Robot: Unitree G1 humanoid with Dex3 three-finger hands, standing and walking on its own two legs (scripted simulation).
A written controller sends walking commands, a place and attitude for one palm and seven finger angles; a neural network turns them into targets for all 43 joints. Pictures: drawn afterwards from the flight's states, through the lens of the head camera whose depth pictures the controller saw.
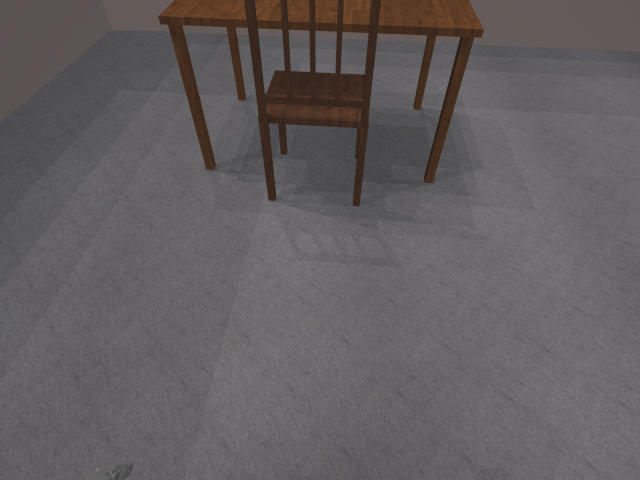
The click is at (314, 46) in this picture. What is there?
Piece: chair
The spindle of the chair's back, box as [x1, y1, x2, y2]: [309, 0, 315, 98]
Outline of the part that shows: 309,0 310,98 314,98 314,0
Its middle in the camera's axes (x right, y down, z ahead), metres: -0.03 -0.64 +1.32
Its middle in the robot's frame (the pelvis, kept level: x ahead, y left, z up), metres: +1.41 +0.09 -0.07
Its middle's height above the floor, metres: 0.70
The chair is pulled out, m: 0.00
